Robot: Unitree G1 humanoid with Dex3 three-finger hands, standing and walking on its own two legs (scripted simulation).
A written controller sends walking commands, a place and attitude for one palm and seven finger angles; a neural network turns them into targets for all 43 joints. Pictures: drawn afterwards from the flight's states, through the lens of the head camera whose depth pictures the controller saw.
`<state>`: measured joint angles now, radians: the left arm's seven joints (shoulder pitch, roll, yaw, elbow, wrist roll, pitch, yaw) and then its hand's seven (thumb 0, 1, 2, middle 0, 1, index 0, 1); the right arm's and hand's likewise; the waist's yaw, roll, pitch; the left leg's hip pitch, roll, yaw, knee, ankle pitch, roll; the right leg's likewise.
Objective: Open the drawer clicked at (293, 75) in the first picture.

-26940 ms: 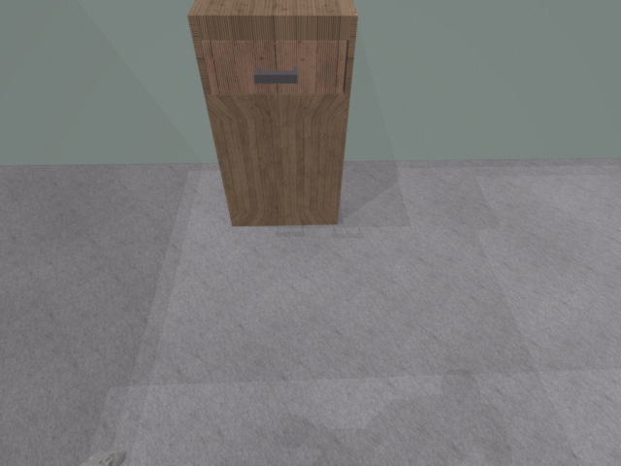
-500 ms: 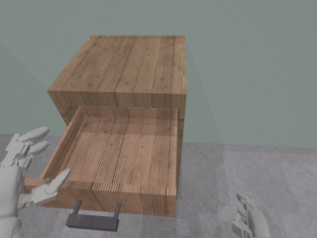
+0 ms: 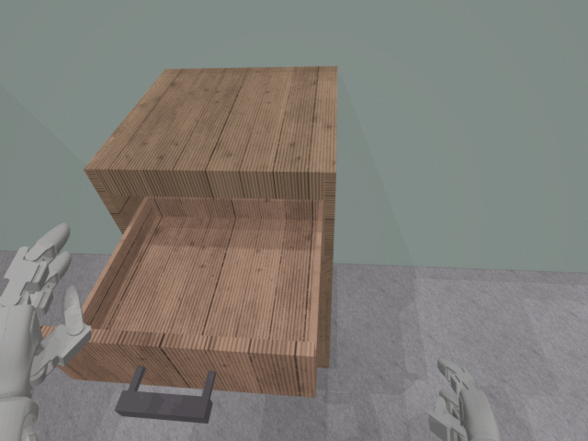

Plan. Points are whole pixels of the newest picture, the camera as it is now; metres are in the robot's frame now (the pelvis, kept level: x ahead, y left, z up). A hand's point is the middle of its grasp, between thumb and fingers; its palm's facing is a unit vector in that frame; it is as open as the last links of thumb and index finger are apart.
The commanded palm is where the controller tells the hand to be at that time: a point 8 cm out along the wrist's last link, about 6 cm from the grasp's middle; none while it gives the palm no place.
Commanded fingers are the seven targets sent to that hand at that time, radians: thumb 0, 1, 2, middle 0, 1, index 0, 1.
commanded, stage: step back with the hand held close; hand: left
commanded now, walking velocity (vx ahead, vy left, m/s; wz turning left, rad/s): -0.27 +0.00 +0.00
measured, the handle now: (169, 390) +0.20 +0.22 -0.06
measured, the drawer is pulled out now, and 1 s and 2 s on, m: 0.30 0.30 0.30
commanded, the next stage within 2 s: stop stepping back and stand still in 1.24 s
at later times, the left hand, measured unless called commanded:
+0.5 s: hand (45, 358) +0.15 +0.27 +0.14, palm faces +0.28 -0.82 -0.50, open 7.4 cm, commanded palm +0.09 +0.31 +0.17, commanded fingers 0.00 0.90 0.90 -0.20 -0.30 -0.20 -0.30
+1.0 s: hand out of the picture +0.11 +0.29 +0.15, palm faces +0.32 -0.83 -0.46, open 7.4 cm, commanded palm +0.03 +0.33 +0.17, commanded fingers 0.00 0.90 0.90 -0.20 -0.30 -0.20 -0.30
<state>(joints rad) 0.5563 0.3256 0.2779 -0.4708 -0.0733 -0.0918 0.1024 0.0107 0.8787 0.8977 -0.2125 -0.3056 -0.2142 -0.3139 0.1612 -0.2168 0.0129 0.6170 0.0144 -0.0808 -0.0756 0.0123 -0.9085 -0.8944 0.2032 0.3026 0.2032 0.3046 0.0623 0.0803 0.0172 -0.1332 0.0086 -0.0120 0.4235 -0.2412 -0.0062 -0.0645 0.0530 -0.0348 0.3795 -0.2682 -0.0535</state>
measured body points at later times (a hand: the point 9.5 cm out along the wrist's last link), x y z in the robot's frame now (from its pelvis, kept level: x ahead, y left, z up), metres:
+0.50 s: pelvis -0.05 +0.03 -0.01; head +0.00 +0.04 +0.44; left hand +0.13 +0.31 +0.17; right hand +0.14 -0.21 -0.08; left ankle -0.01 +0.12 -0.74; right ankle -0.04 -0.08 -0.74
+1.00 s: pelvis -0.10 +0.05 -0.02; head -0.05 +0.08 +0.43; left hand +0.08 +0.33 +0.17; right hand +0.07 -0.19 -0.09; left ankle -0.02 +0.13 -0.74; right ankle -0.07 -0.08 -0.72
